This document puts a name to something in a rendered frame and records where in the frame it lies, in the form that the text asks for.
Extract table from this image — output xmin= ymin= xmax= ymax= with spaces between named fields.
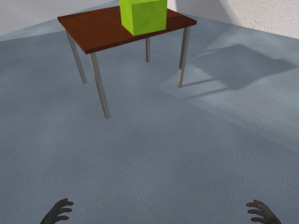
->
xmin=57 ymin=6 xmax=197 ymax=119

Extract carton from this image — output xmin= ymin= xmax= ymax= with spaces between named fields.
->
xmin=119 ymin=0 xmax=167 ymax=36

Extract right robot hand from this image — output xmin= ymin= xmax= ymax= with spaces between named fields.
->
xmin=246 ymin=200 xmax=281 ymax=224

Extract left robot hand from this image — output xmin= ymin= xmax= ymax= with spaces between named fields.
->
xmin=40 ymin=198 xmax=74 ymax=224

